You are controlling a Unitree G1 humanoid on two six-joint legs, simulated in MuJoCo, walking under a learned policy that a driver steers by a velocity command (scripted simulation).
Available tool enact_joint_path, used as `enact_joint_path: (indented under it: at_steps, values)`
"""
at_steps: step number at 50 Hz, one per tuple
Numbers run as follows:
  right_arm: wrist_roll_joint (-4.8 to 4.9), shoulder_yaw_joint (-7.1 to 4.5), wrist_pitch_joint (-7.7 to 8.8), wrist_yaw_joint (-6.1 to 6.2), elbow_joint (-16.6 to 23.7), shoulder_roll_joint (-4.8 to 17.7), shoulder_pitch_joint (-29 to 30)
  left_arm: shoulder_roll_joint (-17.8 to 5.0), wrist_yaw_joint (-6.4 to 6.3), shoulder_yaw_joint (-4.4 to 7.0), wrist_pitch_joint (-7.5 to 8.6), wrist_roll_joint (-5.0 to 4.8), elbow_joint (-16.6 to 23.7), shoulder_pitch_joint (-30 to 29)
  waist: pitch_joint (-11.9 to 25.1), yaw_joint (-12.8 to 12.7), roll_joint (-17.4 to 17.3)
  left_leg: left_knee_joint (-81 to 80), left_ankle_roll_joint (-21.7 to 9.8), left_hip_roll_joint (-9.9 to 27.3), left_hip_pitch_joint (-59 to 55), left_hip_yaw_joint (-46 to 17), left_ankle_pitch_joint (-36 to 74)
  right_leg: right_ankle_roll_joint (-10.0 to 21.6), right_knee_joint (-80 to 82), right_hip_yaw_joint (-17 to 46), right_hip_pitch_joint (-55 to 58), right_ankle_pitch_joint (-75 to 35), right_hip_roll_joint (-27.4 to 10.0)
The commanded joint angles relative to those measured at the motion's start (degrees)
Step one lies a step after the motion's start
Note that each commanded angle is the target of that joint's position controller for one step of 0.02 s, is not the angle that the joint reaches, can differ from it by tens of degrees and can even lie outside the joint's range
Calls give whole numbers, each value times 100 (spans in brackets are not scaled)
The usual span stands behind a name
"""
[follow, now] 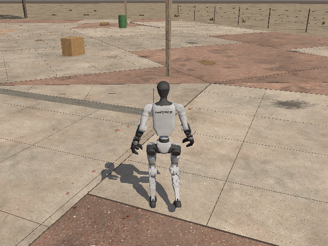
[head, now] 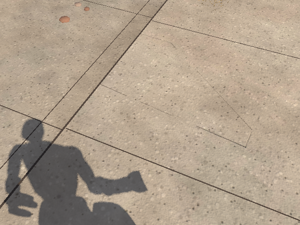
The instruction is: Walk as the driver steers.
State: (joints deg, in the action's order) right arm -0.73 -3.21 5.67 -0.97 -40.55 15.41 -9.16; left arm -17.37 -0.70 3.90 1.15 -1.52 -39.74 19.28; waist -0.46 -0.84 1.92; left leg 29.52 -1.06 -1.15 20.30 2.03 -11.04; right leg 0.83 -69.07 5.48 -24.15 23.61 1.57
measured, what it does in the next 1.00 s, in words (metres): walks ahead, turning right: right foot, then left foot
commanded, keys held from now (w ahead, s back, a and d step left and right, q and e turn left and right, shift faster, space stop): w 0.50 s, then w+e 0.50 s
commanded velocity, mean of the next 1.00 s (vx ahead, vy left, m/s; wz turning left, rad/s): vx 0.50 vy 0.00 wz -0.32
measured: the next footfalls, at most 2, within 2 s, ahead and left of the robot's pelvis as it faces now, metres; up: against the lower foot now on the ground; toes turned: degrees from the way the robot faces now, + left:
right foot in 0.36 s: +0.34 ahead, -0.17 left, +0.00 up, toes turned -8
left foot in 0.86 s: +0.65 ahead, +0.02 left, +0.00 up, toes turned -15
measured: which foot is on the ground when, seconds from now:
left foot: down 0.00-0.36, up 0.38-0.84, down 0.86-1.00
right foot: up 0.00-0.34, down 0.36-0.86, up 0.88-1.00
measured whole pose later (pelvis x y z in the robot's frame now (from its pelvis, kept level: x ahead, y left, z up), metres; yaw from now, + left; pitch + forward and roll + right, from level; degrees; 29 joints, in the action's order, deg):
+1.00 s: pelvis +0.54 -0.06 +0.00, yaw -19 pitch +1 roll +1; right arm -0.7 -2.8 5.3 -1.2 -44.2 15.0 -9.0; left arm -17.6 -0.8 4.1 2.0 -1.8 -44.0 19.5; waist -1.4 -0.7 2.1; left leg 27.3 -1.2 0.0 18.5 3.9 -10.2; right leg 1.1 -67.0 3.8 -25.5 21.9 -1.4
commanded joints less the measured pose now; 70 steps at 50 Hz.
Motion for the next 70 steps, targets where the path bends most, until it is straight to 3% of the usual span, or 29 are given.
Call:
enact_joint_path:
  at_steps: [1, 5, 10, 14, 16, 18, 19, 20, 21, 22, 23, 25, 30, 37, 40, 42, 43, 44, 45, 46, 47, 50, 55, 59, 64, 66, 68, 69, 70]
  values:
    - [-29, -156, 29, 53, 142, 563, -365, -521, 38, 177, 67, -13, 621, -341, 64, 232, -873, -1690, -869, 1573, -1407, -1829, -129, -24, -1, 181, -1597, -489, -684]
    - [39, -233, 107, 21, -130, 809, -561, -158, 59, 45, 56, 57, 679, -620, -28, 187, -652, -2022, -1141, 1646, -1338, -1199, 791, -79, 1016, 109, -1675, -863, -698]
    - [164, -261, 5, 34, -350, 1040, -705, -50, 226, -72, 208, 74, 762, -1453, -155, 418, -577, -2072, -956, 1396, -1377, -338, 1240, -58, 2804, -389, -1153, -2163, -638]
    - [259, -294, -111, 31, -593, 1227, -1110, -171, 308, -58, 249, 21, 947, -1970, -290, 521, -695, -1906, -857, 1667, -1859, -344, 1441, 110, 3506, -571, -908, -1900, -486]
    - [299, -310, -181, 53, -660, 1327, -1078, -344, 314, 26, 258, 55, 915, -1724, -134, 246, -788, -1416, -736, 1706, -2058, -230, 2525, 310, 3845, -739, -307, -1622, -284]
    - [267, -207, -201, 96, -680, 1120, -1083, -800, 239, 286, 230, 116, 456, -247, 796, -520, -639, 441, -399, 1257, -1394, 285, 3395, 622, 4046, -795, 2025, -1910, -139]
    - [72, -38, -153, 99, -458, 681, -1142, -1323, 136, 414, 181, 188, 316, 688, 1631, -771, 306, 2512, -79, 812, 245, 492, 1405, 1146, 3972, 1033, 3898, -1848, -1495]
    - [88, 91, -28, 68, -380, 341, -1533, -1553, 160, 397, 192, 154, 309, 687, 2229, -414, 1369, 3974, 89, 15, 1734, -211, -2267, 1856, 4818, 3497, 4669, -979, -2427]
    - [245, -62, 41, 29, -369, 917, -1069, -1041, 186, 260, 230, 100, 311, 525, 1709, -582, 757, 4477, 46, 336, 2390, -667, -2151, 1667, 5029, 3223, 4314, -541, -2254]
    - [316, -87, 84, 8, -234, 1001, -675, -860, 194, 186, 259, 81, 308, 202, 980, -483, 641, 4375, -27, 572, 2602, -535, -1620, 1480, 5113, 2359, 3599, -893, -2033]
    - [242, -79, 88, 38, -248, 924, -522, -705, 207, 138, 273, 100, 313, -141, 647, -296, 275, 4088, -20, 773, 2404, -465, -1138, 1366, 5230, 1807, 2901, -1329, -1772]
    - [158, -99, -14, 26, -304, 830, -667, -458, 233, 70, 319, 182, 335, -547, 357, 76, 387, 3664, 55, 995, 1788, -538, -587, 1313, 5606, 1209, 1934, -1967, -1486]
    - [22, -33, -132, 66, -86, 546, -86, -648, 136, 151, 415, 110, 92, -402, -24, 142, 98, 2306, 348, 909, 1816, -483, 342, 1452, 6070, 676, 1393, -2531, -1269]
    - [129, 29, 22, -102, 265, 511, 1200, -885, 4, 241, 292, -5, -270, 286, -234, -266, 145, 191, 350, 417, 1099, -512, 1575, 1132, 5728, 641, 1510, -1960, -1204]
    - [132, -54, 83, -127, 269, 746, 1057, -917, -40, 272, 220, 11, -336, 313, -165, -101, 317, -115, 175, 358, 704, -574, 1053, 964, 5255, 999, 1839, -1951, -1367]
    - [107, -190, 115, -79, 48, 970, 232, -751, -44, 219, 162, 55, -327, 284, 264, 317, 333, -362, -57, 269, -554, -372, 759, 741, 4352, 905, 1697, -2539, -1034]
    - [14, -287, 137, -30, -57, 1258, -620, -445, -32, 101, 159, 126, -209, 241, 1035, 698, -6, -139, -365, 960, -1995, -953, 772, 536, 2928, 639, 1029, -2041, -643]
    - [-60, -431, 61, -1, -181, 1772, -1212, 52, -36, -37, 238, 43, -39, 910, 1934, 537, -1556, -512, -1163, 2336, -4097, -3275, -321, 92, 794, -84, -1022, 23, 182]
    - [24, -333, 28, -34, -191, 1372, -1281, -303, -32, 14, 294, -54, -71, 932, 2025, 581, -1883, -1133, -1357, 2570, -4141, -4536, -1464, 37, -228, 333, -1849, 1016, 27]
    - [61, -222, 10, -16, -138, 969, -959, -733, -27, 143, 276, -125, -40, 468, 1206, 626, -1287, -1265, -1113, 2391, -3479, -3738, -1735, 41, -565, 388, -2172, 584, -250]
    - [42, -168, -10, -4, -111, 793, -651, -753, -37, 156, 241, -84, 18, 117, 741, 533, -896, -1324, -946, 2174, -2765, -2940, -1247, 35, -503, 202, -2069, 136, -486]
    - [-27, -106, 21, 11, -188, 507, -127, -483, -3, 181, 91, -31, 57, -26, 119, 153, -972, -1806, -820, 1676, -1395, -1546, -30, 21, 127, 125, -1391, -544, -861]
    - [16, -243, 101, 59, -398, 813, -235, -214, 41, 117, -24, 28, 303, -472, -93, 140, -622, -2170, -988, 1748, -1373, -514, 1048, -89, 1071, 57, -1661, -1416, -953]
    - [50, -289, 22, 112, -473, 984, -347, -105, 207, 51, 44, 23, 480, -1152, -255, 368, -521, -2208, -822, 1595, -1530, 306, 1316, -22, 2362, -329, -1395, -2414, -852]
    - [197, -380, -150, 123, -631, 1246, -665, -182, 356, 57, 24, 20, 801, -1792, -483, 488, -507, -1934, -659, 1828, -2287, 704, 1805, 225, 3177, -696, -1315, -2024, -684]
    - [266, -436, -225, 145, -624, 1420, -617, -375, 372, 155, -4, 55, 833, -1588, -234, 250, -666, -1229, -547, 1831, -2532, 909, 3598, 445, 3271, -999, -754, -1421, -356]
    - [315, -425, -311, 174, -582, 1416, -496, -802, 317, 422, -40, 36, 483, -214, 528, -564, -596, 720, -311, 1560, -2099, 1215, 4641, 798, 3706, -1256, 1184, -1524, 174]
    - [147, -309, -289, 194, -496, 1133, -602, -1282, 201, 627, -102, 6, 217, 784, 1056, -941, -8, 2513, -30, 1316, -668, 1226, 2933, 1114, 3811, -259, 2991, -1532, -305]
    - [-86, -37, -143, 134, -118, 292, -1033, -1914, 169, 664, -41, -56, 295, 464, 1428, -136, 1505, 4438, 309, 137, 1867, 664, -2202, 2127, 4435, 3022, 4522, -449, -1699]
Over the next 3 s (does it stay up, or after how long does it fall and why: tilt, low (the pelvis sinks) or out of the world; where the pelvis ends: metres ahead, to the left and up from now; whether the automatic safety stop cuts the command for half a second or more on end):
stays up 1.18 -0.78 0.00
